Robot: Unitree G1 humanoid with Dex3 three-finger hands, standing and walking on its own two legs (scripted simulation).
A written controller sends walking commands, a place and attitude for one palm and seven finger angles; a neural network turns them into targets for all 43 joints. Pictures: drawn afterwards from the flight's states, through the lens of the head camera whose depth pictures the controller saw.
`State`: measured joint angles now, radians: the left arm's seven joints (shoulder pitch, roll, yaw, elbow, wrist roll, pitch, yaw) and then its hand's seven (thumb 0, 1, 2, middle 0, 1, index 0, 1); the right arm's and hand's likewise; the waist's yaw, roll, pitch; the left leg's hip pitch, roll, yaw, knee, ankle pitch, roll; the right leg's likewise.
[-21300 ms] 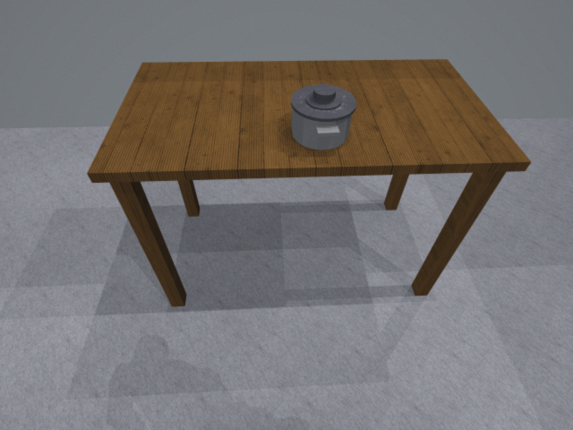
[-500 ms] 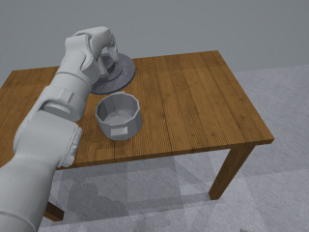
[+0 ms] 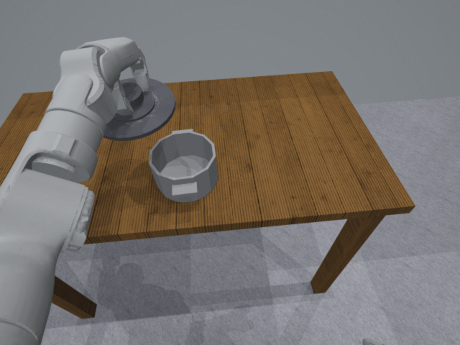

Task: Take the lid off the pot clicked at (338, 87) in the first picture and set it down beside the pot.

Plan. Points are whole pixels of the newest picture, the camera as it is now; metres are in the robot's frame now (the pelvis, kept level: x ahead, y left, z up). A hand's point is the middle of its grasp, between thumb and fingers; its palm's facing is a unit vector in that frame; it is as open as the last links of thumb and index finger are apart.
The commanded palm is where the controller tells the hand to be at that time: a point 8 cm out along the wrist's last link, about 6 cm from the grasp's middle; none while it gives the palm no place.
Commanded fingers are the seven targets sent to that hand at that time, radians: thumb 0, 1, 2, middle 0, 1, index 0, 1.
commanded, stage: move the lid sideways beside the pot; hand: left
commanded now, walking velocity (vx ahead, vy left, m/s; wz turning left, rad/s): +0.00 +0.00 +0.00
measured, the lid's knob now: (127, 95) +0.50 +0.17 +0.19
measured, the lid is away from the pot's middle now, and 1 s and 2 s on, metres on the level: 0.07 0.19 0.22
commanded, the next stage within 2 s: lower the lid onto the table in 1.42 s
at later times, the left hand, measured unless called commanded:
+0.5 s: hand (85, 95) +0.47 +0.23 +0.21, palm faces -0.31 -0.10 -0.94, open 8.4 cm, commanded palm +0.48 +0.23 +0.28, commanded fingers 0.00 0.52 1.01 -0.83 -1.08 -0.84 -1.08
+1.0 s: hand (49, 100) +0.46 +0.29 +0.21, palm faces -0.35 -0.11 -0.93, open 8.4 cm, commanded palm +0.48 +0.29 +0.28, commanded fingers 0.00 0.52 1.01 -0.83 -1.08 -0.84 -1.08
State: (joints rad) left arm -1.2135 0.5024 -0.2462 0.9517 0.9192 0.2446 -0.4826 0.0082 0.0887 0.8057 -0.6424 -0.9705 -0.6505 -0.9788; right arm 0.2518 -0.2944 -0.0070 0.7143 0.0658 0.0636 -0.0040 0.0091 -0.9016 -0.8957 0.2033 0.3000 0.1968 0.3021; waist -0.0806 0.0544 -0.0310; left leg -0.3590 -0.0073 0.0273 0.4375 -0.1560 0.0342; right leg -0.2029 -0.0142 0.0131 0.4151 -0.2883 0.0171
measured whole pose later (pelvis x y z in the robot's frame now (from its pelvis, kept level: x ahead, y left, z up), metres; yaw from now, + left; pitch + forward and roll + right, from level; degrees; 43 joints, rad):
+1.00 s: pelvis +0.00 +0.01 +0.00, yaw +0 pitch +6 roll -2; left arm -1.22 0.76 -0.14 1.04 0.96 0.09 -0.56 0.01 0.09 0.80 -0.64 -0.97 -0.65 -0.98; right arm 0.29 -0.31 -0.01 0.72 0.09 0.10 -0.02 0.01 -0.90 -0.90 0.20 0.30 0.20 0.30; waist -0.10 0.04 0.00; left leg -0.41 0.01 0.03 0.48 -0.17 0.04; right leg -0.22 0.00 0.01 0.38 -0.26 0.03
